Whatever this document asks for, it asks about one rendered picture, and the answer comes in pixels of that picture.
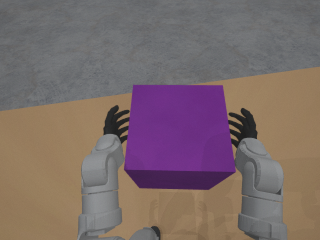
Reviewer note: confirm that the robot left thigh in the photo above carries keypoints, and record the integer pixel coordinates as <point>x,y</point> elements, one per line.
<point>144,234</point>

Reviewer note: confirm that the robot left hand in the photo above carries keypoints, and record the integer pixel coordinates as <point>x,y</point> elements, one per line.
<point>112,125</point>

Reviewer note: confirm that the carton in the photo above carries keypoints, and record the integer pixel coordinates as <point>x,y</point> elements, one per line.
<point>178,137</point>

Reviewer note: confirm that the robot right hand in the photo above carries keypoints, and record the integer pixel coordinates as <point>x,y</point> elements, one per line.
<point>247,129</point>

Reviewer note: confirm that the robot left forearm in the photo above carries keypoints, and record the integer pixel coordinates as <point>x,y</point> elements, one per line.
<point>99,182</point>

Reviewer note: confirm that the left robot shin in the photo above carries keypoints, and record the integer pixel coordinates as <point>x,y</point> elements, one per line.
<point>149,228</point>

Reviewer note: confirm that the robot right forearm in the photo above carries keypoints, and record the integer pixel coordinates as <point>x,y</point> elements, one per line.
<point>261,216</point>

